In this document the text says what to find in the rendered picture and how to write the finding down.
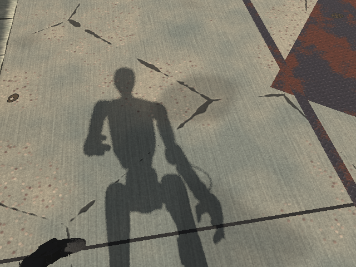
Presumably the robot left hand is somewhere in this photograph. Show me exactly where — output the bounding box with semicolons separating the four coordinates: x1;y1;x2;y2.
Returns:
19;238;86;267

